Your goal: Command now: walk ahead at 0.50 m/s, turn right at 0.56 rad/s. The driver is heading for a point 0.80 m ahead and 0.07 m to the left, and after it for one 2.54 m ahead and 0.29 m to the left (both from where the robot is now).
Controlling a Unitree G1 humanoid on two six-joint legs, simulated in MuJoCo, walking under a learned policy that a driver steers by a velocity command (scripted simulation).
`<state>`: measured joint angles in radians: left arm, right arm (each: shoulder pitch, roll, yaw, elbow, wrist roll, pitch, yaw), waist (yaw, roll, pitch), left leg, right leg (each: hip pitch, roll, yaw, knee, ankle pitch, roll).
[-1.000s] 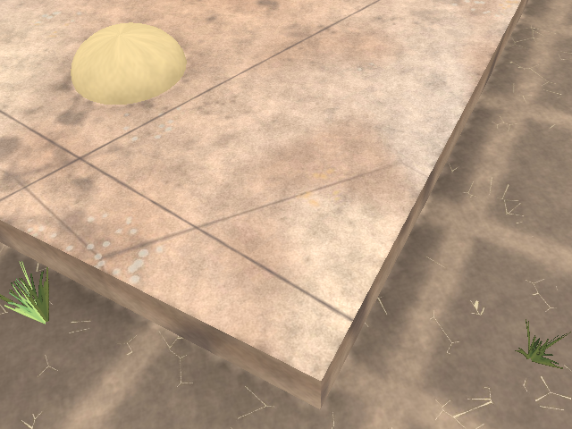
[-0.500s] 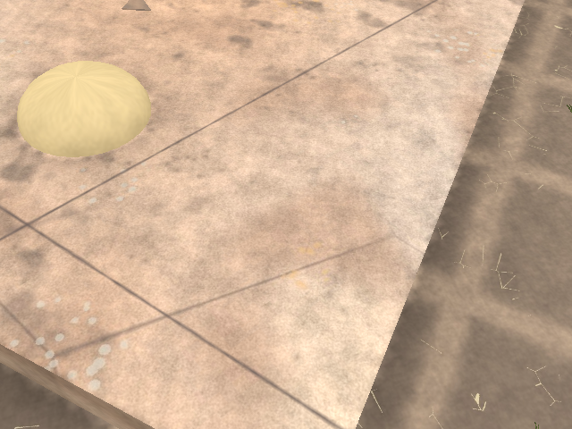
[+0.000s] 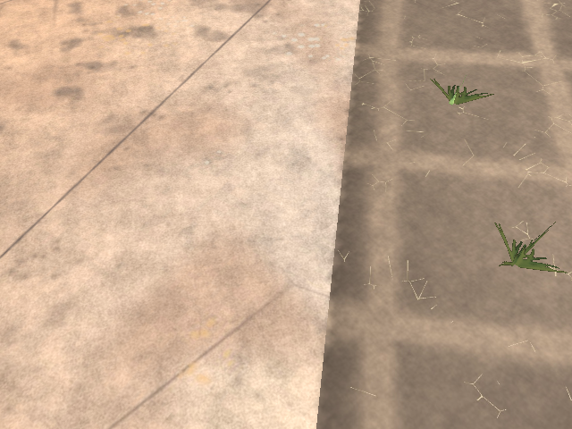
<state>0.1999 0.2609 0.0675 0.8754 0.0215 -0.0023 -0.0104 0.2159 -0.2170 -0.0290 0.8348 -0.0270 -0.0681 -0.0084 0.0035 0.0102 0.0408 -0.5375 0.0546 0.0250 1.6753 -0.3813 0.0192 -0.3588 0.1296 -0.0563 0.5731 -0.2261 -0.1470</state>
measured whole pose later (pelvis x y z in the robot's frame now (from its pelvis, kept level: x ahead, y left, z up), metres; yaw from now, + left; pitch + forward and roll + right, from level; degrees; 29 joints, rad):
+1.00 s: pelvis +0.50 -0.01 +0.12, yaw +0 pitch +3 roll +2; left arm 0.05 0.23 0.04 0.62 0.03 -0.03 -0.04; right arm 0.48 -0.22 -0.07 0.81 -0.03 -0.03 -0.08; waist -0.11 -0.04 0.02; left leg -0.17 -0.09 -0.03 0.79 -0.66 0.06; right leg -0.60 0.00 0.07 0.68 0.18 0.02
